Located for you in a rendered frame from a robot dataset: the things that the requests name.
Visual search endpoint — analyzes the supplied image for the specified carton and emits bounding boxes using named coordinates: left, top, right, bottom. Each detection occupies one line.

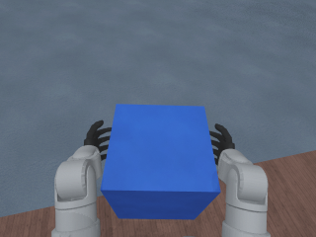
left=100, top=104, right=221, bottom=220

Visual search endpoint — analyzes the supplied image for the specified right robot forearm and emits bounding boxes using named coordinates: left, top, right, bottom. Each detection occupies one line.
left=217, top=148, right=271, bottom=237

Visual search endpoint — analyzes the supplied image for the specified robot right hand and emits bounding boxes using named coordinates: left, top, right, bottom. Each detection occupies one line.
left=209, top=123, right=235, bottom=165

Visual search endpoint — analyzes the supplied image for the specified left robot forearm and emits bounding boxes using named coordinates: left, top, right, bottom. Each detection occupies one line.
left=51, top=145, right=103, bottom=237

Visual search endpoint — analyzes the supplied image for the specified robot left hand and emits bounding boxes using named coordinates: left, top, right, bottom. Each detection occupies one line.
left=83, top=120, right=112, bottom=161

